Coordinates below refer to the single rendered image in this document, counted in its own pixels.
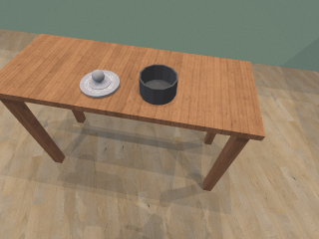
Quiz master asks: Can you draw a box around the lid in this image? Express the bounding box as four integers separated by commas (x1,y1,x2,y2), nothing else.
80,70,120,98

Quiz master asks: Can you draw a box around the knob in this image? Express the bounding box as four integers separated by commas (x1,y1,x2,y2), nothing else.
92,69,105,83

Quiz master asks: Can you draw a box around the table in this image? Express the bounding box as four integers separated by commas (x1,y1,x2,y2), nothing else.
0,34,265,191

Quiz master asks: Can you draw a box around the pot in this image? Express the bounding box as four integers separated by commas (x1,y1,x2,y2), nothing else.
139,64,178,106

